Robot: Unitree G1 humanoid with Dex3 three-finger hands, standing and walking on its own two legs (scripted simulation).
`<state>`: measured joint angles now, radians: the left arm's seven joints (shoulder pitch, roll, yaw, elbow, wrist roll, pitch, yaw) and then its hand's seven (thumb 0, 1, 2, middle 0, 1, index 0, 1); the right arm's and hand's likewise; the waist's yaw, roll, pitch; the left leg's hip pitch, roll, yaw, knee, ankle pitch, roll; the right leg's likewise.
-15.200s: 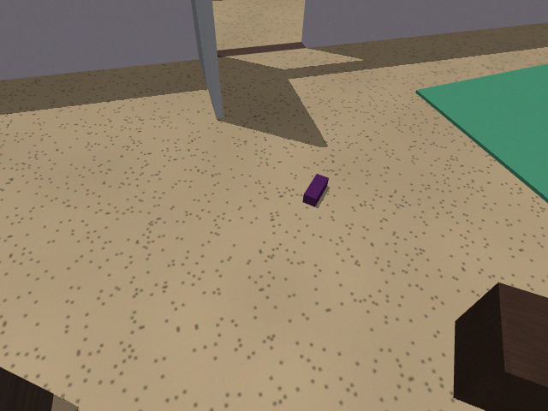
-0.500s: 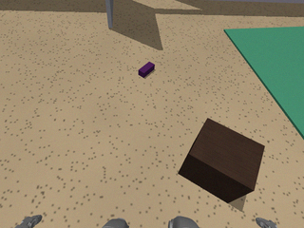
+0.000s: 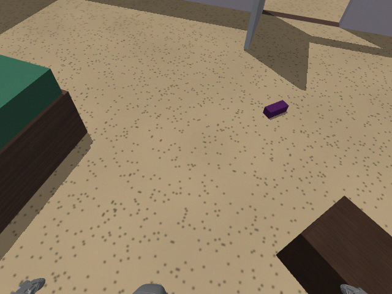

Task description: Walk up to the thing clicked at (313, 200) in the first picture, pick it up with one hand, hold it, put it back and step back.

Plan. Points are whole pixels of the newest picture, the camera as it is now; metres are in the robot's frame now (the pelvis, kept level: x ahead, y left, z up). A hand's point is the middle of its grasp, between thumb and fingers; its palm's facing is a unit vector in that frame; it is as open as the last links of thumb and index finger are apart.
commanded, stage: walk up
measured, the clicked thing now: (275, 109) +1.39 -0.50 -0.72
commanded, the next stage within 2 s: stand in 1.28 s
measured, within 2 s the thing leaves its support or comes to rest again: neither
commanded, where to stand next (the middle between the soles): +0.08 -0.02 m, yaw +17 degrees
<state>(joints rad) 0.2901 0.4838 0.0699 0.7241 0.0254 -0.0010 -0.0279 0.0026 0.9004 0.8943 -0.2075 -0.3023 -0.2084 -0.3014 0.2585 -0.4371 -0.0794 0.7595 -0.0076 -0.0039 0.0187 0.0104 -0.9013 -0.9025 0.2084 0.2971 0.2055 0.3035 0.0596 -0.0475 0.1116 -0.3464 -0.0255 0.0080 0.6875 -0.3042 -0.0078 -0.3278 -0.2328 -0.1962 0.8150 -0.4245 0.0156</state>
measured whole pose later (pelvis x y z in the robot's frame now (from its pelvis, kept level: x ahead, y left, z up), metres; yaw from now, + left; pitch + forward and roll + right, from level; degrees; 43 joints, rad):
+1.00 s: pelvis +0.01 -0.02 +0.02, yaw +19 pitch -2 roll -1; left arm 0.19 0.38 0.01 0.99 0.01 -0.01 -0.02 0.00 0.90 0.89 -0.21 -0.30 -0.21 -0.30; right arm 0.14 -0.37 0.00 1.01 0.00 -0.02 0.01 0.01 -0.90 -0.90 0.21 0.30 0.21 0.30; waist 0.02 0.00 0.05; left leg -0.31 -0.01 -0.06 0.63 -0.28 0.00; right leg -0.25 -0.07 -0.06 0.61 -0.32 0.03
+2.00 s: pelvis +0.02 -0.03 +0.04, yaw +17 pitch -2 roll +0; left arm 0.11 0.36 0.01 1.14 0.00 -0.01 -0.01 0.00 0.91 0.89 -0.20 -0.30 -0.21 -0.30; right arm 0.09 -0.34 0.00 1.17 -0.01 0.00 0.01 0.01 -0.90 -0.90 0.21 0.30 0.20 0.30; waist 0.00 -0.01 0.05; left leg -0.15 0.02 -0.04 0.32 -0.14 -0.03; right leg -0.12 -0.04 -0.05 0.33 -0.18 0.02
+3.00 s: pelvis +0.05 -0.03 +0.04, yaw +17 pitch -1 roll +0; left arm 0.10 0.36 0.01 1.12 0.00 -0.01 0.00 0.00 0.91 0.89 -0.20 -0.30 -0.21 -0.30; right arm 0.08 -0.35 0.01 1.14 -0.01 0.00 0.00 0.01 -0.90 -0.90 0.21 0.30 0.20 0.30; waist 0.01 0.00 0.05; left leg -0.12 0.04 -0.04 0.31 -0.17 -0.05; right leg -0.08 -0.02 -0.05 0.31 -0.21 0.01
